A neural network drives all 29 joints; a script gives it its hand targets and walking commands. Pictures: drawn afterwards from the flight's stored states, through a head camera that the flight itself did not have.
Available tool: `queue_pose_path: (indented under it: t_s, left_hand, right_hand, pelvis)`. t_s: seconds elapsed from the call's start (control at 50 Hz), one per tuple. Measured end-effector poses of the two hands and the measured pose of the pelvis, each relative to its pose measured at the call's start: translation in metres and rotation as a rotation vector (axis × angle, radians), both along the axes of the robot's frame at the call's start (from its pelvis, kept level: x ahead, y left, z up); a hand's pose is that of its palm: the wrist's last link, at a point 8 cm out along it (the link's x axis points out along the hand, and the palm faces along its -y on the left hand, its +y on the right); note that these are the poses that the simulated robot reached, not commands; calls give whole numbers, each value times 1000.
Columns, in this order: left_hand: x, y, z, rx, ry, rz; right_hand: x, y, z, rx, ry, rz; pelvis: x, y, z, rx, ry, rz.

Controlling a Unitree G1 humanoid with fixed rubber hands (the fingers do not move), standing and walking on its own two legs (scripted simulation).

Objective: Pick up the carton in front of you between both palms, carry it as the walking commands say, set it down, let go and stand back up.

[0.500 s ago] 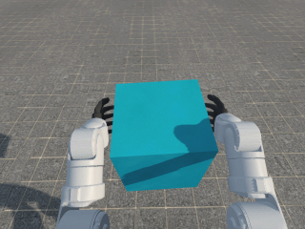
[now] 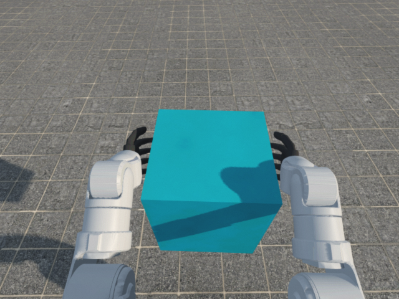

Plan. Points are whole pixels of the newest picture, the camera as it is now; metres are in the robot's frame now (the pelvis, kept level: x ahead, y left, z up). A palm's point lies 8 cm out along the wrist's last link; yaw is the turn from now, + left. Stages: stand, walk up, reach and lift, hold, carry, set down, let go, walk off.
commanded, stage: carry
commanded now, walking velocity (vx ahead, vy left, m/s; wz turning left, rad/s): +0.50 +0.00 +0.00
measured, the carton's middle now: (208, 185) +0.36 +0.00 +0.03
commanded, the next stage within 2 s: none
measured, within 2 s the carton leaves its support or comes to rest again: neither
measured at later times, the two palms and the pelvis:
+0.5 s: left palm (158, 71) +0.65 +0.12 +0.12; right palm (269, 65) +0.68 -0.17 +0.12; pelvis +0.32 -0.05 +0.03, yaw +2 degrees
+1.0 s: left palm (156, 43) +0.88 +0.16 +0.09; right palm (246, 43) +0.86 -0.14 +0.09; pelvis +0.62 +0.02 +0.03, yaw -1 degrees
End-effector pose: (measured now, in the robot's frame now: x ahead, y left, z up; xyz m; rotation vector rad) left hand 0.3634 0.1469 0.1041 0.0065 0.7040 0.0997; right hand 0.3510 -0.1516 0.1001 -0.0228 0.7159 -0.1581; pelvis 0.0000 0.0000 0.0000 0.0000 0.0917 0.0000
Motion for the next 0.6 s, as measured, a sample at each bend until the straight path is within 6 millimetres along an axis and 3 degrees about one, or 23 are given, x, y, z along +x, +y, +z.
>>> queue_pose_path:
  t_s: [0.08, 0.18, 0.26, 0.38, 0.48, 0.6]
  left_hand:
    - [48, -20, -22, -19, 80, -44]
    - [108, -35, -28, -40, 71, -45]
    - [161, -40, -19, -36, 20, -20]
    - [245, -40, 5, 15, -78, 41]
    - [282, -25, 14, 13, 2, 116]
    - [325, -13, 31, -17, 2, 177]
  right_hand:
    - [30, -19, -20, 13, 78, -69]
    - [89, -34, -21, 31, 66, -108]
    - [151, -40, -11, 44, 16, -89]
    - [261, -41, 6, 51, -78, 10]
    - [319, -25, 16, 45, 2, 85]
    - [368, -12, 26, 81, 6, 85]
  pelvis:
    - [45, 4, 6, -7, 11, -7]
    - [107, -1, 14, -17, 20, -10]
    - [166, -12, 15, -16, 22, -9]
    - [256, -35, 2, -13, 3, 18]
    - [310, -48, 21, 20, 9, 36]
    - [377, -47, 37, 50, 10, 41]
